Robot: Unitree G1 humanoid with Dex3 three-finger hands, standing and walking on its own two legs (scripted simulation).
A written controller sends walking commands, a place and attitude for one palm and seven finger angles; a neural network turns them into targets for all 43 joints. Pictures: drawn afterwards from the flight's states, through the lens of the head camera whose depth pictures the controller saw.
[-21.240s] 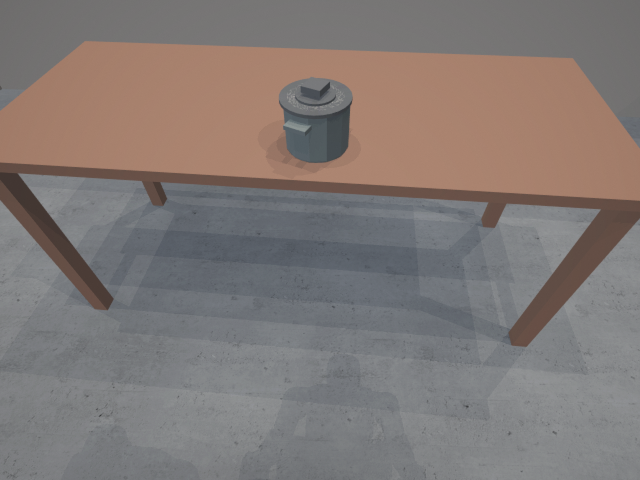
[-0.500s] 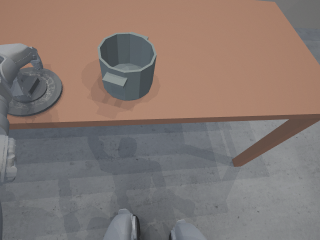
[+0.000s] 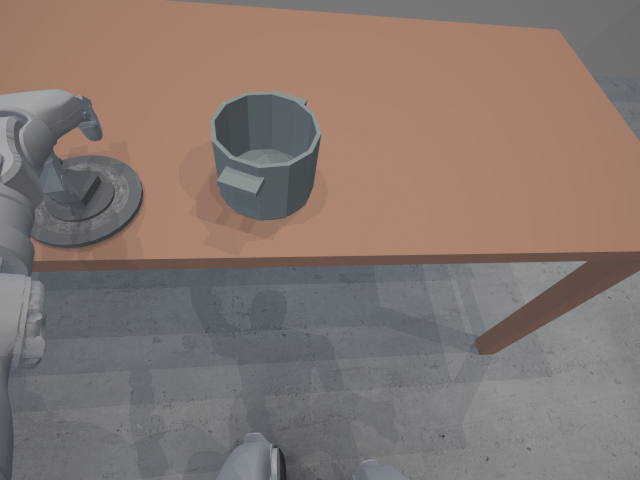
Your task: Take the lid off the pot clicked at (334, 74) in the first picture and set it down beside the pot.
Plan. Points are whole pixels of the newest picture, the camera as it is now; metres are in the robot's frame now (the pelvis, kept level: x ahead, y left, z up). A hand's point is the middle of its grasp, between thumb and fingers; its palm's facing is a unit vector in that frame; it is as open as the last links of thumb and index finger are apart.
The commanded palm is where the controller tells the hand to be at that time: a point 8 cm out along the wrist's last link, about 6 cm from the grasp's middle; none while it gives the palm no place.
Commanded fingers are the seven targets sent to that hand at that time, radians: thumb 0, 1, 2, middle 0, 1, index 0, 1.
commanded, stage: raise the empty hand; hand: left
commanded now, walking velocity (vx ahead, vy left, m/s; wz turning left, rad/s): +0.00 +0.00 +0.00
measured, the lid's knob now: (75, 187) +0.50 +0.31 +0.02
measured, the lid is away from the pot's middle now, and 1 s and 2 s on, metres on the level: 0.26 0.26 0.26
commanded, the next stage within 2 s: draw the hand back to the body in 0.94 s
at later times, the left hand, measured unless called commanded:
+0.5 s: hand (35, 127) +0.48 +0.30 +0.14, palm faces -0.36 -0.11 -0.93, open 11.0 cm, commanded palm +0.51 +0.29 +0.20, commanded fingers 0.00 -0.07 0.77 -0.40 -0.76 -0.40 -0.76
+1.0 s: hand (20, 91) +0.49 +0.30 +0.17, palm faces -0.37 -0.12 -0.92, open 11.0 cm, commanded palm +0.52 +0.30 +0.24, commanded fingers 0.00 -0.07 0.77 -0.40 -0.76 -0.40 -0.76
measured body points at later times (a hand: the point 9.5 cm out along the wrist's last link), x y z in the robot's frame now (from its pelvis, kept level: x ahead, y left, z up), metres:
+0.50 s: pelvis +0.01 -0.01 +0.01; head +0.09 +0.02 +0.46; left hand +0.50 +0.31 +0.19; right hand +0.03 -0.29 -0.09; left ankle +0.08 +0.04 -0.69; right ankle -0.01 -0.18 -0.69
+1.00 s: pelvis +0.03 -0.03 +0.02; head +0.10 -0.01 +0.46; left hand +0.51 +0.30 +0.23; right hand +0.05 -0.31 -0.09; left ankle +0.08 +0.04 -0.69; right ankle -0.01 -0.18 -0.69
